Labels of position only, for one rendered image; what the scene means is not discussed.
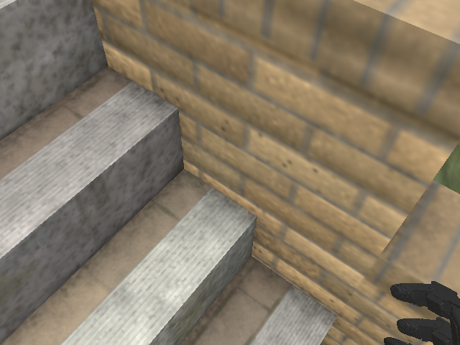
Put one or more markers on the right robot hand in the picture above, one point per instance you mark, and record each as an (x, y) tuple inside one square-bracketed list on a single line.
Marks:
[(439, 299)]

